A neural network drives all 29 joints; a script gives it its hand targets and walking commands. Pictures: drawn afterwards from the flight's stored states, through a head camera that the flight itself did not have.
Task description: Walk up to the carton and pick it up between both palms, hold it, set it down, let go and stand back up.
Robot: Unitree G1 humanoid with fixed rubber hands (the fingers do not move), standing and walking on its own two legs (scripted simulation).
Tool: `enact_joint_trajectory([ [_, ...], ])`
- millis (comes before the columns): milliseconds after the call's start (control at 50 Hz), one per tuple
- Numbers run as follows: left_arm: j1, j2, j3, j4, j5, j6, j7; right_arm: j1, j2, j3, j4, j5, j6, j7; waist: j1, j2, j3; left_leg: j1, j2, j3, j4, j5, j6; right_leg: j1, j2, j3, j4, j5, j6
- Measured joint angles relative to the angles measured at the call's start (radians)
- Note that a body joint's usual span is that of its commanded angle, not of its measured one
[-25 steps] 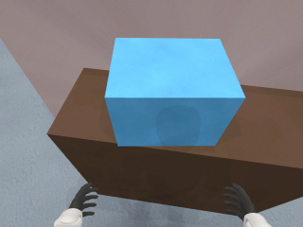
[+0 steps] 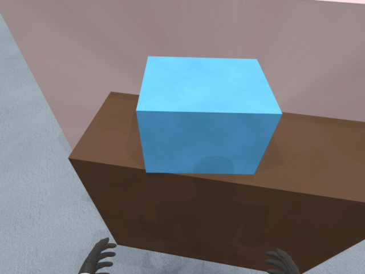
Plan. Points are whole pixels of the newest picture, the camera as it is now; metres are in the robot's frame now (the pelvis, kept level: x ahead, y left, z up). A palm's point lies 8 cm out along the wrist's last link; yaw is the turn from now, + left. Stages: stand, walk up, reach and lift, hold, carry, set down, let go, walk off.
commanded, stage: let go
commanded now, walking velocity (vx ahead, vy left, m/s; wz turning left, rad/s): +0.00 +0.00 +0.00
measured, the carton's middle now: (201, 115) +0.49 -0.01 +0.08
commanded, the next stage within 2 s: stand in 0.32 s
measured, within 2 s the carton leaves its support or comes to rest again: neither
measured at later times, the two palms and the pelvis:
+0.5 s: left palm out of the picture +0.14 +0.26 -0.10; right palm out of the picture +0.13 -0.18 -0.12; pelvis +0.04 +0.03 +0.00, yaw +0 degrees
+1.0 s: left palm out of the picture +0.00 +0.27 -0.15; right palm out of the picture +0.03 -0.12 -0.14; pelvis +0.06 +0.08 +0.00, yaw +2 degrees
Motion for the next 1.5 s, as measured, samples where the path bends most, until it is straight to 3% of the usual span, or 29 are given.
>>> enact_joint_trajectory([
  [120, -0.003, 0.026, 0.005, -0.031, 0.011, 0.011, -0.003, -0.010, -0.020, 0.013, 0.016, 0.031, -0.004, 0.005, 0.003, -0.028, 0.001, 0.002, -0.003, 0.013, 0.032, -0.025, 0.008, -0.004, -0.014, -0.006, 0.037, -0.022, 0.008],
  [200, 0.005, 0.010, 0.002, -0.025, 0.000, 0.016, 0.006, -0.046, -0.032, -0.031, 0.066, 0.017, -0.017, 0.039, -0.001, -0.005, -0.005, 0.015, -0.001, 0.029, 0.027, -0.033, 0.024, 0.011, -0.014, 0.006, 0.021, -0.018, 0.018],
  [320, 0.003, 0.013, -0.021, -0.006, -0.037, 0.004, 0.007, -0.057, -0.036, -0.037, 0.066, 0.001, -0.029, 0.042, 0.004, 0.027, -0.018, 0.016, -0.009, 0.043, 0.004, -0.034, 0.032, 0.008, -0.023, 0.018, 0.001, -0.019, 0.034],
  [420, 0.020, -0.024, 0.026, 0.145, 0.087, -0.202, -0.045, -0.025, -0.035, 0.033, 0.070, 0.043, 0.084, -0.009, -0.012, 0.056, -0.044, -0.011, -0.006, 0.014, 0.018, -0.052, 0.043, 0.017, -0.021, -0.007, -0.044, -0.016, 0.042],
  [540, 0.064, -0.054, 0.055, 0.320, 0.067, -0.277, -0.063, 0.049, -0.023, 0.076, 0.165, 0.045, 0.122, -0.020, -0.008, 0.051, -0.065, -0.001, -0.017, 0.001, 0.015, -0.076, 0.052, 0.042, -0.029, -0.015, -0.067, -0.034, 0.051],
  [740, 0.124, -0.090, 0.082, 0.589, 0.045, -0.268, -0.035, 0.113, -0.035, 0.081, 0.309, 0.050, 0.116, -0.059, -0.021, 0.038, -0.069, 0.062, -0.055, -0.001, -0.036, -0.080, 0.080, 0.097, -0.064, -0.011, -0.095, -0.054, 0.080],
  [920, 0.139, -0.128, 0.081, 0.735, 0.036, -0.244, -0.024, 0.143, -0.003, 0.113, 0.387, 0.052, 0.129, -0.078, -0.028, 0.038, -0.069, 0.095, -0.091, 0.004, -0.067, -0.069, 0.105, 0.114, -0.099, -0.004, -0.084, -0.065, 0.109],
  [1220, 0.139, -0.154, 0.063, 0.815, 0.038, -0.224, -0.017, 0.189, 0.030, 0.129, 0.430, 0.065, 0.146, -0.084, -0.042, 0.037, -0.076, 0.124, -0.140, 0.025, -0.147, -0.010, 0.129, 0.089, -0.145, 0.027, -0.055, -0.059, 0.142],
  [1500, 0.162, -0.160, 0.058, 0.827, 0.030, -0.229, -0.014, 0.216, 0.011, 0.125, 0.440, 0.063, 0.149, -0.085, -0.059, 0.035, -0.085, 0.114, -0.154, 0.020, -0.192, 0.030, 0.134, 0.062, -0.157, 0.027, -0.062, -0.040, 0.136],
])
